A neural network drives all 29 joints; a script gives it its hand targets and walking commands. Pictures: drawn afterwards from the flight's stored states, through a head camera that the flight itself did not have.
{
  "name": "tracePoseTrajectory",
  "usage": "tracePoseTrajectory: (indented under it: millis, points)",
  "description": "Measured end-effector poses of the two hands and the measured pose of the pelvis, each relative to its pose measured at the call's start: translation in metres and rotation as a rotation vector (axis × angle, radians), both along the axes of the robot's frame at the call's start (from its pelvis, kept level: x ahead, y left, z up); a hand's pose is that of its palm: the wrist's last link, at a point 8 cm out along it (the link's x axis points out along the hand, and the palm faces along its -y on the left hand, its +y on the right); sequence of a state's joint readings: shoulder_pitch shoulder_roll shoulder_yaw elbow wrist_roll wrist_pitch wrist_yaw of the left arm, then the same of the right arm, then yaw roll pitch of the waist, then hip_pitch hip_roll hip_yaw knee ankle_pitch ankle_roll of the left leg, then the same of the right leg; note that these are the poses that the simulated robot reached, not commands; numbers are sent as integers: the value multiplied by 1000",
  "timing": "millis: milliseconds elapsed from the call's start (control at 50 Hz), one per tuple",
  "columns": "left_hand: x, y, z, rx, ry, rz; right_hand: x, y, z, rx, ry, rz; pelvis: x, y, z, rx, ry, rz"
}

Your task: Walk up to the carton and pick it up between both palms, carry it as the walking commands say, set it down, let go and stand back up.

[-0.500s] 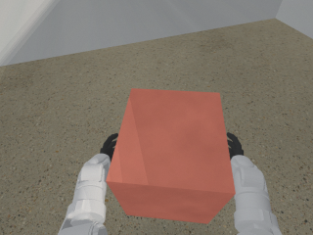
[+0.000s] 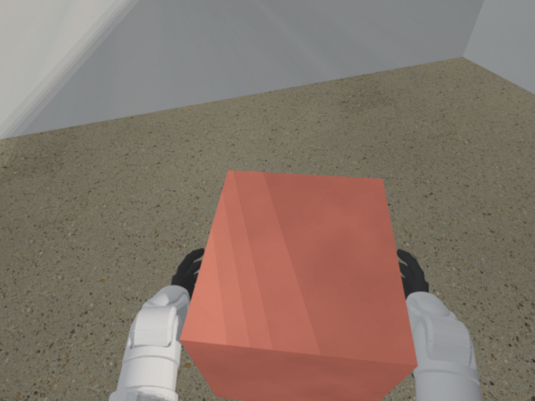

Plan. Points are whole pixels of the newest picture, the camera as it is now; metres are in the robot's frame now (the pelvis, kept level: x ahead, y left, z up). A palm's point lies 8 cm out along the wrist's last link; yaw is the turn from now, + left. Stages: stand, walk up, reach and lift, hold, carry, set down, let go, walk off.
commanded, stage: reach and lift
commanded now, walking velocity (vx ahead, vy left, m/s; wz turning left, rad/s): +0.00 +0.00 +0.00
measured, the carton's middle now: (295, 293) +0.30 -0.03 -0.02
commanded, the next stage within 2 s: hold in 1.38 s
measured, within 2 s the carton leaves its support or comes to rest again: neither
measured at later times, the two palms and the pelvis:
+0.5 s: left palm (177, 301) +0.27 +0.15 +0.03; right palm (406, 288) +0.28 -0.20 +0.02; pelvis -0.01 -0.03 +0.00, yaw +0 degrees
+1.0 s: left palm (173, 309) +0.26 +0.16 +0.02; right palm (409, 296) +0.26 -0.19 +0.03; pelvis -0.03 -0.02 +0.00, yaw +0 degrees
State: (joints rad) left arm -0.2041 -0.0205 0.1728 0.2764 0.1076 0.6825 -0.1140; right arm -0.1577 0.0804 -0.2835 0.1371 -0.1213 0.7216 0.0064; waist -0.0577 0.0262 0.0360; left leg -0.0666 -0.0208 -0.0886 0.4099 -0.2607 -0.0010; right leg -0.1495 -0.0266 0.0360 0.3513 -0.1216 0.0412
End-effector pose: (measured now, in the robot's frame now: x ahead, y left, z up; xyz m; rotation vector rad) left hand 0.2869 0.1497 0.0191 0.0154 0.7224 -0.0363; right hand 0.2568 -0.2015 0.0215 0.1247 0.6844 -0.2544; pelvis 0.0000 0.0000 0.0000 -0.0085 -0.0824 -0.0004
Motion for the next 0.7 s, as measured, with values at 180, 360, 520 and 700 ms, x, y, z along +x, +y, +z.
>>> tracePoseTrajectory:
  millis: [180,360,520,700]
  points:
    - [0,4,5,30,-7,36,14,4,-1,-2,-4,59,-11,-3,-1,10,13,-9]
    - [-5,7,10,28,-13,90,24,6,1,6,-11,102,-9,-16,1,13,34,-5]
    - [-16,4,7,17,-12,108,19,4,1,8,-10,109,-10,-28,1,12,25,5]
    - [-26,6,8,1,-27,101,10,6,7,-10,-24,104,-18,-32,0,12,2,10]
